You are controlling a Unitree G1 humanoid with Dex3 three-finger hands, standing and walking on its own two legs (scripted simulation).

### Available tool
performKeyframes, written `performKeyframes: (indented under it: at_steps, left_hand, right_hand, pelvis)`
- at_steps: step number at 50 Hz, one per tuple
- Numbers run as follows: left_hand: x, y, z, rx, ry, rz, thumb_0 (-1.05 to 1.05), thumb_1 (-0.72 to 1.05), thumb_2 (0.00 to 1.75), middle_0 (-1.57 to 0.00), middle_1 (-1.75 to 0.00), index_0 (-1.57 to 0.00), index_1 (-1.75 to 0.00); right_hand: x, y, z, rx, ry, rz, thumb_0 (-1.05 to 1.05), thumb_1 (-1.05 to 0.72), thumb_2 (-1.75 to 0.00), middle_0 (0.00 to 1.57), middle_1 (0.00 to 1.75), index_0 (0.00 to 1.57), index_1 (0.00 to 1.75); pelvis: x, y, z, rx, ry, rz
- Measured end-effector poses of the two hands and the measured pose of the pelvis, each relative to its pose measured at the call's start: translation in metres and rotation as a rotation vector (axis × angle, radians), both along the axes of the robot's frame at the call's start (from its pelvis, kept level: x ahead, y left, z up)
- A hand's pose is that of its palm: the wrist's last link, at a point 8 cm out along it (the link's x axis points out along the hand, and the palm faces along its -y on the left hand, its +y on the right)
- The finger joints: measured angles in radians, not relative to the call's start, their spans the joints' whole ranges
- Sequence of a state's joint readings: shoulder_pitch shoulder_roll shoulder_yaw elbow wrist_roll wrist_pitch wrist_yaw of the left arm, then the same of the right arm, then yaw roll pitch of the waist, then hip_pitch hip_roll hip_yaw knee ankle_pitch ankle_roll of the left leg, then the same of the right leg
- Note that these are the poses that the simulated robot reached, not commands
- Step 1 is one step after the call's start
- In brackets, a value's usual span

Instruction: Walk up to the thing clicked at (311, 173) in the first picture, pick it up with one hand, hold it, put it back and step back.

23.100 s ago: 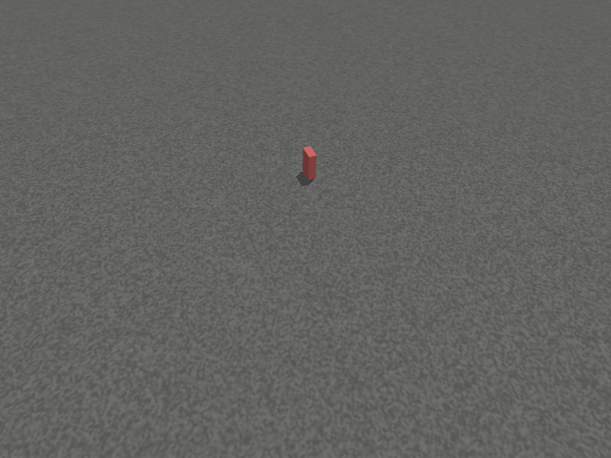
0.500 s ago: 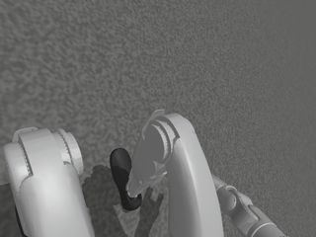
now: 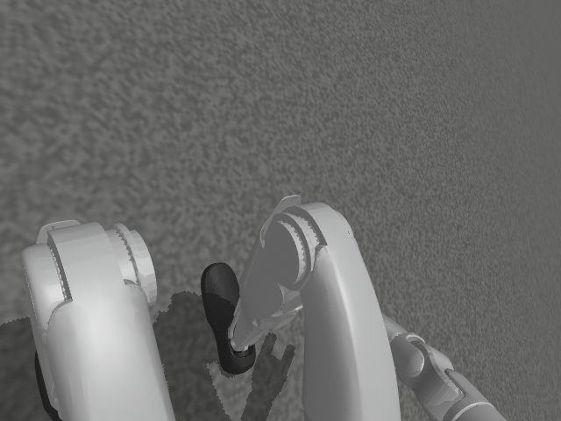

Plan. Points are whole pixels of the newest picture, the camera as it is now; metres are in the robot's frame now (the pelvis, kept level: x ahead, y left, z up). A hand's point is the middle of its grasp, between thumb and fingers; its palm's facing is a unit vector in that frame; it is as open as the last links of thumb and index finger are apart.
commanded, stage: withdraw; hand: left
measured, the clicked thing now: out of the picture +0.41 +0.31 -0.21
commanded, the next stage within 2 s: rise in 0.10 s
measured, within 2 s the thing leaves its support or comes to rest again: neither
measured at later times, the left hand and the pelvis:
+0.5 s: hand out of the picture +0.30 +0.43 -0.04, palm faces +0.48 -0.80 -0.37, open 17.1 cm; pelvis +0.01 -0.01 +0.06, yaw +7 degrees
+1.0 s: hand out of the picture +0.24 +0.32 +0.16, palm faces +0.38 -0.80 -0.46, open 17.4 cm; pelvis +0.06 -0.02 +0.26, yaw +14 degrees
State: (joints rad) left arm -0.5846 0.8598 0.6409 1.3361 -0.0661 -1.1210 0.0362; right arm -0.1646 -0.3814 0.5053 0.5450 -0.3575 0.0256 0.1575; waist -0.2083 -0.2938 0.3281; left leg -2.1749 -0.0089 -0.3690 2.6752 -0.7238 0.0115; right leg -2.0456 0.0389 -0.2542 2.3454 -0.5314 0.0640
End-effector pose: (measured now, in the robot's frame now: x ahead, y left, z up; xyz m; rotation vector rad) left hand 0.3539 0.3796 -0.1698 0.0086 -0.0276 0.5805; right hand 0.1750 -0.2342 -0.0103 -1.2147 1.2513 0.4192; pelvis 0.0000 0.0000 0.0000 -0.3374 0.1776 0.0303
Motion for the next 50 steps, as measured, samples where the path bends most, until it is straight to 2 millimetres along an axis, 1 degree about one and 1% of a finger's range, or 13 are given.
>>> performKeyframes:
  at_steps: [4,8,13,16,19,21,25,28,31,34,38,42,50]
  left_hand:
    - [-0.012,0.028,0.031,0.044,-0.032,0.023,-0.02,-0.53,0.21,-0.27,-0.23,-0.27,-0.25]
    - [-0.032,0.039,0.061,0.08,0.018,-0.068,-0.02,-0.51,0.21,-0.27,-0.23,-0.26,-0.25]
    - [-0.062,0.033,0.071,0.016,0.122,-0.101,-0.02,-0.53,0.17,-0.24,-0.22,-0.24,-0.22]
    - [-0.071,0.031,0.074,0.024,0.245,-0.131,-0.02,-0.54,0.13,-0.19,-0.17,-0.2,-0.17]
    - [-0.079,0.039,0.088,0.044,0.33,-0.11,-0.02,-0.54,0.11,-0.16,-0.13,-0.16,-0.13]
    - [-0.083,0.051,0.105,0.08,0.366,-0.077,-0.02,-0.54,0.09,-0.14,-0.11,-0.14,-0.11]
    - [-0.096,0.083,0.152,0.173,0.43,0.015,-0.02,-0.51,0.1,-0.11,-0.09,-0.11,-0.1]
    - [-0.11,0.097,0.184,0.214,0.503,0.069,-0.02,-0.49,0.1,-0.1,-0.08,-0.09,-0.09]
    - [-0.126,0.094,0.204,0.22,0.603,0.082,-0.02,-0.49,0.09,-0.08,-0.07,-0.08,-0.08]
    - [-0.137,0.075,0.217,0.199,0.694,0.063,-0.02,-0.51,0.08,-0.07,-0.06,-0.07,-0.07]
    - [-0.143,0.034,0.242,0.169,0.754,0.01,-0.02,-0.53,0.06,-0.06,-0.05,-0.06,-0.06]
    - [-0.147,0.002,0.281,0.13,0.791,-0.007,-0.02,-0.53,0.06,-0.07,-0.05,-0.06,-0.06]
    - [-0.15,-0.026,0.365,0.046,0.85,0.053,-0.01,-0.54,0.05,-0.07,-0.05,-0.06,-0.06]
  right_hand:
    - [0.003,-0.001,0.001,0.026,-0.023,-0.038,0.0,-0.9,-0.9,0.21,0.3,0.21,0.3]
    - [0.014,0.001,0.002,0.09,-0.081,-0.081,0.0,-0.9,-0.9,0.21,0.3,0.21,0.3]
    - [0.038,0.005,0.0,0.187,-0.164,-0.116,0.0,-0.89,-0.89,0.21,0.3,0.21,0.3]
    - [0.05,0.01,0.0,0.238,-0.22,-0.184,0.0,-0.89,-0.9,0.21,0.3,0.21,0.3]
    - [0.06,0.016,0.003,0.29,-0.259,-0.233,0.0,-0.9,-0.9,0.21,0.3,0.21,0.3]
    - [0.064,0.019,0.004,0.32,-0.272,-0.262,0.0,-0.91,-0.91,0.21,0.3,0.21,0.3]
    - [0.068,0.019,0.002,0.369,-0.274,-0.332,0.0,-0.91,-0.91,0.21,0.3,0.21,0.3]
    - [0.067,0.016,-0.002,0.402,-0.261,-0.399,0.0,-0.91,-0.91,0.21,0.3,0.21,0.3]
    - [0.065,0.012,-0.006,0.428,-0.236,-0.461,0.01,-0.91,-0.91,0.21,0.3,0.21,0.3]
    - [0.063,0.012,-0.002,0.449,-0.212,-0.513,0.01,-0.9,-0.9,0.2,0.3,0.21,0.3]
    - [0.067,0.015,0.023,0.48,-0.22,-0.565,0.01,-0.9,-0.9,0.2,0.3,0.2,0.3]
    - [0.081,0.017,0.067,0.506,-0.274,-0.584,0.01,-0.9,-0.9,0.2,0.3,0.21,0.3]
    - [0.121,0.015,0.17,0.548,-0.441,-0.568,0.01,-0.9,-0.9,0.2,0.3,0.2,0.3]
  pelvis:
    - [0.002,-0.002,0.005,0.011,0.029,0.008]
    - [0.004,-0.003,0.013,0.023,0.08,0.024]
    - [0.004,-0.002,0.021,0.044,0.127,0.037]
    - [0.005,-0.004,0.028,0.065,0.155,0.045]
    - [0.007,-0.007,0.037,0.082,0.192,0.055]
    - [0.008,-0.008,0.044,0.092,0.219,0.062]
    - [0.012,-0.009,0.058,0.11,0.277,0.077]
    - [0.016,-0.009,0.069,0.125,0.32,0.086]
    - [0.018,-0.008,0.082,0.142,0.357,0.093]
    - [0.021,-0.009,0.099,0.158,0.38,0.099]
    - [0.025,-0.013,0.132,0.178,0.398,0.103]
    - [0.033,-0.019,0.175,0.203,0.4,0.111]
    - [0.057,-0.024,0.259,0.233,0.352,0.137]
